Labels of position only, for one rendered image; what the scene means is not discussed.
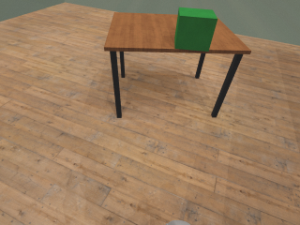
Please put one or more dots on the carton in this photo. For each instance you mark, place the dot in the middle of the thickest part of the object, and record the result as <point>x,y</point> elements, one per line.
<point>195,28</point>

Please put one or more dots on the table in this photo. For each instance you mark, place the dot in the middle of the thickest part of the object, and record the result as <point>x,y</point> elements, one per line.
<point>155,33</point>

